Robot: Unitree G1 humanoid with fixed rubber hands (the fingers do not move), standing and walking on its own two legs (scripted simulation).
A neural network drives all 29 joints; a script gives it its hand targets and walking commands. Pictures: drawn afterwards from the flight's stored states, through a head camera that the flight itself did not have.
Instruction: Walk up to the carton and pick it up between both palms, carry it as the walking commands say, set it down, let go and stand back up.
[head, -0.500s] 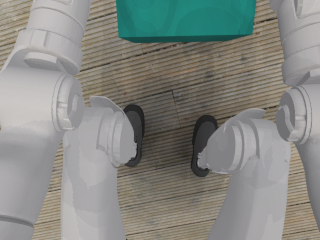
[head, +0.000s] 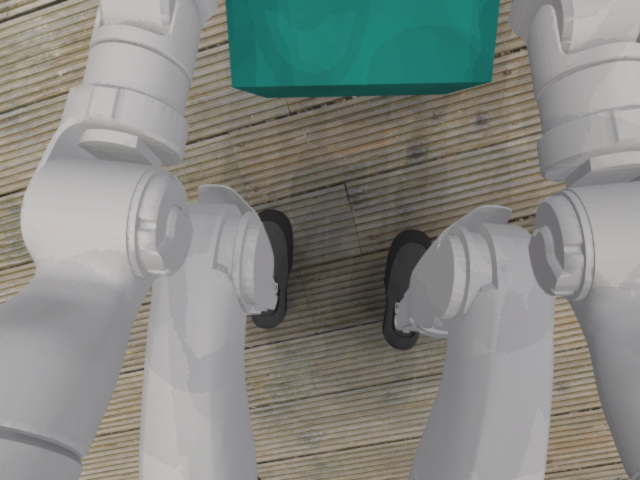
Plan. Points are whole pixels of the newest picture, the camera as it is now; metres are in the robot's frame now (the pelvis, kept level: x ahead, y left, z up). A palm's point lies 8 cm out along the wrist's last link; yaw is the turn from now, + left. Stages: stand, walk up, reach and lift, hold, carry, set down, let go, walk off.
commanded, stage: reach and lift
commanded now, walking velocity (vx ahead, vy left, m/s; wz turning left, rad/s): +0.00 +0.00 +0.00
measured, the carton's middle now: out of the picture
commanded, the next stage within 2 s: none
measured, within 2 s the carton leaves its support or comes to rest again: neither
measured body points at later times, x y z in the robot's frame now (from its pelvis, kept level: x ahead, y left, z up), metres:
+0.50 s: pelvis -0.01 +0.01 +0.04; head +0.33 +0.01 +0.33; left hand +0.56 +0.17 -0.05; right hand +0.55 -0.14 -0.06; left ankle +0.14 +0.13 -0.35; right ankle +0.12 -0.10 -0.35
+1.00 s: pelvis -0.02 +0.01 +0.09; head +0.29 +0.00 +0.40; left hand +0.53 +0.17 +0.02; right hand +0.53 -0.15 +0.02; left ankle +0.14 +0.13 -0.35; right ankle +0.12 -0.10 -0.35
